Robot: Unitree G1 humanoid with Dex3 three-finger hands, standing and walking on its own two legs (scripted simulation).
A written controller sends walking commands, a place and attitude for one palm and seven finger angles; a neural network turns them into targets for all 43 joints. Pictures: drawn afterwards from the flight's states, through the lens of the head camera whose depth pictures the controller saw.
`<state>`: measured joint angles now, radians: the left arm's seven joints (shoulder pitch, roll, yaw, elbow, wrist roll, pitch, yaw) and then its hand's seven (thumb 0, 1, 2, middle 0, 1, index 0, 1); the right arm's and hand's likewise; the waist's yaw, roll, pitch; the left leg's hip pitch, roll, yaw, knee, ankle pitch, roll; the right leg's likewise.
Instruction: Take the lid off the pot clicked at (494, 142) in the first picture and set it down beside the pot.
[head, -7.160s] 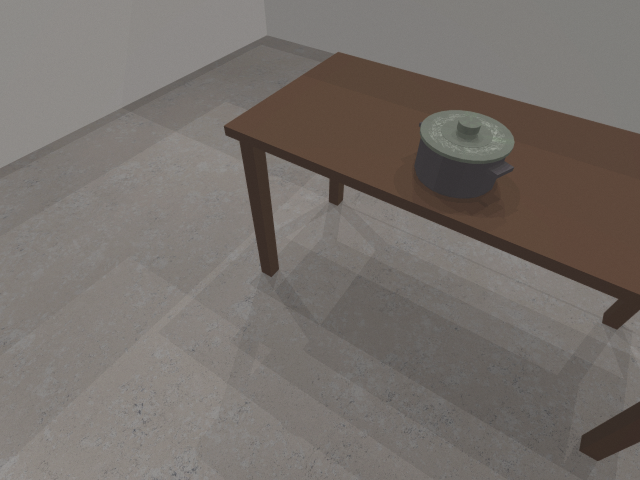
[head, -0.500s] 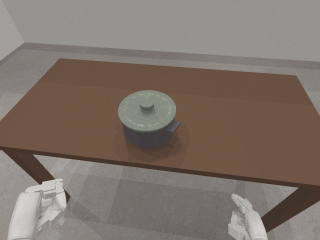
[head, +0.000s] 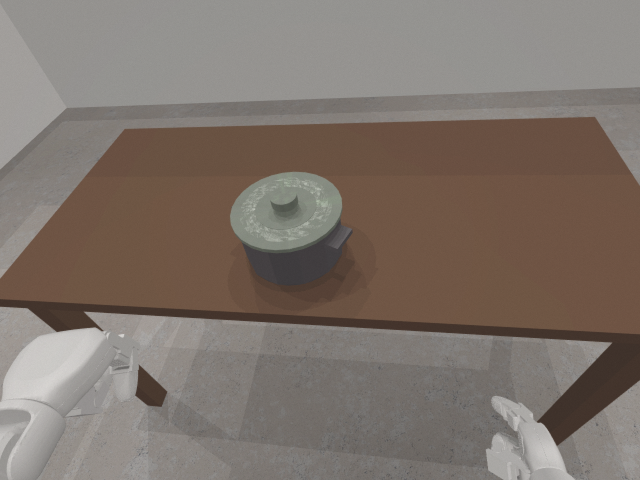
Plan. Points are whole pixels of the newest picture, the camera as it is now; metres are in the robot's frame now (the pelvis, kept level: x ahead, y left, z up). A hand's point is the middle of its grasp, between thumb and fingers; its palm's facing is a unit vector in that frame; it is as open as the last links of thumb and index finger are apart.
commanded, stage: reach forward and open the fingers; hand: left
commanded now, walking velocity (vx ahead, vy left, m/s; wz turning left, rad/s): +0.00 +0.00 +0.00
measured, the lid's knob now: (283, 199) +0.55 +0.14 +0.03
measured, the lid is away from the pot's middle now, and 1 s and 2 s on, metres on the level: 0.00 0.00 0.00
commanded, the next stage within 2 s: move the open hand above the knob in 0.74 s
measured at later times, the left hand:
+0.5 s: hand (114, 343) +0.23 +0.26 +0.10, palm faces -0.21 -0.05 -0.98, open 8.7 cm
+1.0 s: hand (162, 300) +0.29 +0.23 +0.09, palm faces -0.28 +0.00 -0.96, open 10.2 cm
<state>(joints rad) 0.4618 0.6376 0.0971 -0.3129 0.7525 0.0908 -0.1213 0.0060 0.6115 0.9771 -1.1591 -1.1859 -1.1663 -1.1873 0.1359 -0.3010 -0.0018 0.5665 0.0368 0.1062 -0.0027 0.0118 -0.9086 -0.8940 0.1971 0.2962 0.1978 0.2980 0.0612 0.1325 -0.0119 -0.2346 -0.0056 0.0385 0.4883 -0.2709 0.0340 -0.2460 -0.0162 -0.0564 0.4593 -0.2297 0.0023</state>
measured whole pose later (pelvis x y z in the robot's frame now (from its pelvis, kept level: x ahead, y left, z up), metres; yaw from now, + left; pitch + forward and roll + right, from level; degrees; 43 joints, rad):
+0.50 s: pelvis -0.02 +0.00 +0.01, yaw +0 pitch -2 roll +0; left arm 0.08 0.65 0.07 -0.10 0.76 -0.06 -0.24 0.00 -0.08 1.19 -0.87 -0.28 -0.88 -0.28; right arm 0.12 -0.27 0.02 0.58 0.04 0.09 -0.01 0.01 -0.91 -0.89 0.20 0.30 0.20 0.30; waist 0.06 0.11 0.06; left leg -0.18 -0.01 0.03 0.40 -0.19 0.03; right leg -0.19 -0.02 -0.06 0.37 -0.15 -0.01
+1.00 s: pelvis -0.02 +0.01 +0.01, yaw +1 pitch -1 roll +0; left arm -0.20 0.61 -0.14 0.03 0.83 0.05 -0.32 0.00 -0.25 1.28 -0.81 -0.08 -0.82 -0.09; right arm 0.11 -0.29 0.02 0.59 0.05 0.09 0.02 0.01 -0.91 -0.89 0.20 0.30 0.20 0.30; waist 0.04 0.11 0.06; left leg -0.17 -0.03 0.04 0.37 -0.18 0.05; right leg -0.18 -0.04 -0.06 0.36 -0.15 0.01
